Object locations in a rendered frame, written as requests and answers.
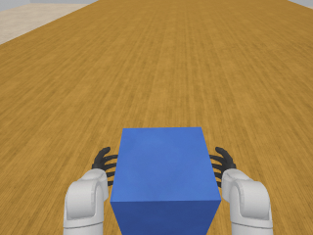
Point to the carton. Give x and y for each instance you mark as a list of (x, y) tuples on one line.
[(164, 183)]

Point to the left robot hand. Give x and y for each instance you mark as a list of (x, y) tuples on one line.
[(100, 161)]

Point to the right robot hand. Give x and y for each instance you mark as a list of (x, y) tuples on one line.
[(226, 161)]

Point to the left robot forearm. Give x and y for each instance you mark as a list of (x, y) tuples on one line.
[(84, 204)]

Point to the right robot forearm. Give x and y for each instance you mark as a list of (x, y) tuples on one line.
[(249, 201)]

